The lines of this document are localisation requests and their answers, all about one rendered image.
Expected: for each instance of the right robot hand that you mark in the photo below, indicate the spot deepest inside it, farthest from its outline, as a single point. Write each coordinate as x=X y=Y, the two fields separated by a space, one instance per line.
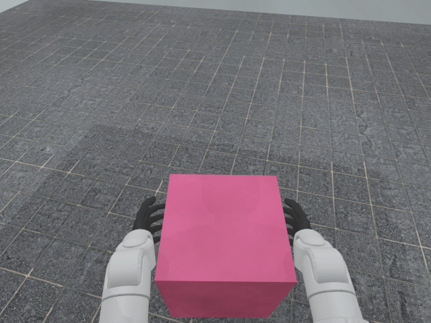
x=299 y=220

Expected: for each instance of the robot right forearm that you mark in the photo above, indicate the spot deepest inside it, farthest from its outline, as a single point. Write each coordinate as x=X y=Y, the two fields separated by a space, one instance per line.
x=327 y=281

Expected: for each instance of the robot left forearm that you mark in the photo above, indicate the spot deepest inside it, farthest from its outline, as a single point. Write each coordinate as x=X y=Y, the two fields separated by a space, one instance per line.
x=126 y=292

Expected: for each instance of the left robot hand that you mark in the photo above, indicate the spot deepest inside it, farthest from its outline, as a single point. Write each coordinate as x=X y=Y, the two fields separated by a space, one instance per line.
x=143 y=219

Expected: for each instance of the carton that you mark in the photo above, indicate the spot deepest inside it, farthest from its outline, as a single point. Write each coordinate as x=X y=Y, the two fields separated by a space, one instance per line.
x=224 y=248

